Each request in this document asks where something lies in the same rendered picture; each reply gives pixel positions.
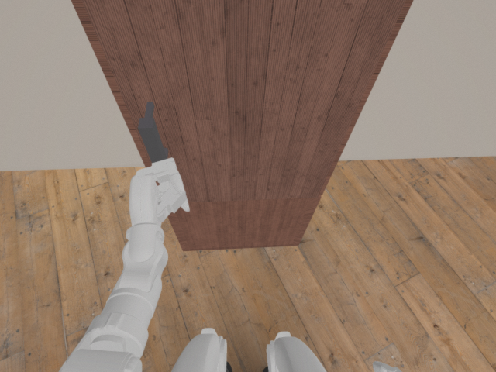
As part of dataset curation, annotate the robot left forearm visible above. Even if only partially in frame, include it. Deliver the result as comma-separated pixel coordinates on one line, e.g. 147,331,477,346
59,223,168,372

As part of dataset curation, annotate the robot left hand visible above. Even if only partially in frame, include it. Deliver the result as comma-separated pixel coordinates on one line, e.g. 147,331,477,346
129,157,190,227

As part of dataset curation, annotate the cupboard door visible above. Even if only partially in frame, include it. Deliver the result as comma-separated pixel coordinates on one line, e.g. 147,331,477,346
82,0,406,202

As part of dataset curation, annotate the right robot thigh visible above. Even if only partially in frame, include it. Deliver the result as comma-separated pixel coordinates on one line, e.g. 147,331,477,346
267,336,326,372

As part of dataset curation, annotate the left robot upper arm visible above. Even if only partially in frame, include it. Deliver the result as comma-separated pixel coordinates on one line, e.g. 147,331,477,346
62,349,142,372

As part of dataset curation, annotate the handle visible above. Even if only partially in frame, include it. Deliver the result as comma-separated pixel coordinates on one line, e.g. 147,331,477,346
138,102,168,163

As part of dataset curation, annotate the robot right shin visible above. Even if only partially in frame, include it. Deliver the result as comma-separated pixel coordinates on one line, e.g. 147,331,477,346
274,331,291,341

